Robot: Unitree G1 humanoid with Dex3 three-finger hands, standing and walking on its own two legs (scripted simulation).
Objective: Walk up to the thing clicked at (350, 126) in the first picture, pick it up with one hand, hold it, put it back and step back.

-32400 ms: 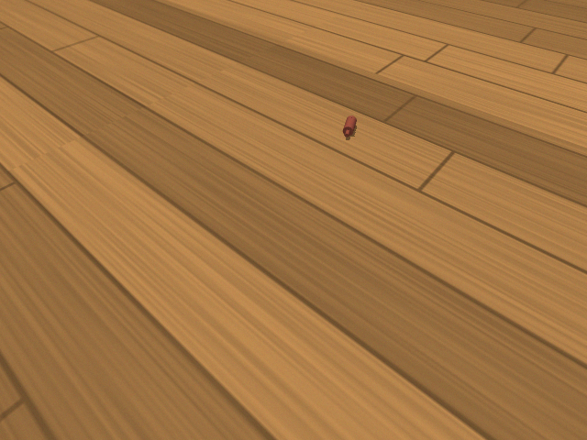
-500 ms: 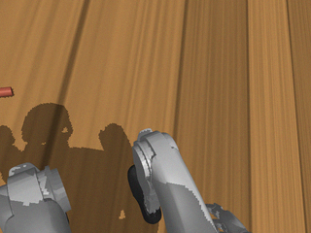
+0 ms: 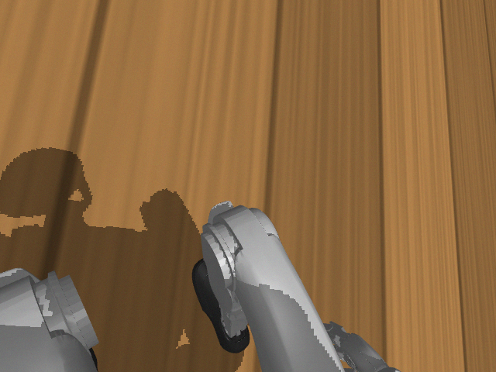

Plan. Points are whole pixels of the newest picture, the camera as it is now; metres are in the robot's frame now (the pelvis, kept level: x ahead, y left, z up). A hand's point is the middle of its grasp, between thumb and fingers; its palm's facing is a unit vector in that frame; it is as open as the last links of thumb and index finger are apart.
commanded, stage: rest palm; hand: left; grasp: from above
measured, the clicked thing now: out of the picture +0.48 +0.32 -0.28
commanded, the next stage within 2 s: close in 0.88 s
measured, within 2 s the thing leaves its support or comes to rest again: neither
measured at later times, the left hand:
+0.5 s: hand out of the picture +0.46 +0.33 -0.24, palm faces -0.46 -0.09 -0.89, open 13.2 cm
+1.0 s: hand out of the picture +0.46 +0.33 -0.25, palm faces -0.46 -0.10 -0.88, open 12.9 cm
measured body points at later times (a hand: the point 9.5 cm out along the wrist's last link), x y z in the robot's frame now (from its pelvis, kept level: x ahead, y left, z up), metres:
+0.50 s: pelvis +0.00 +0.00 +0.00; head +0.27 +0.14 +0.32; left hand +0.48 +0.33 -0.19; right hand +0.07 -0.25 -0.06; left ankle +0.06 +0.14 -0.28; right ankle +0.11 -0.13 -0.28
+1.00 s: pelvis +0.00 +0.00 -0.01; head +0.28 +0.14 +0.32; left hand +0.48 +0.33 -0.20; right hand +0.06 -0.25 -0.06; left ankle +0.06 +0.14 -0.28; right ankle +0.11 -0.13 -0.28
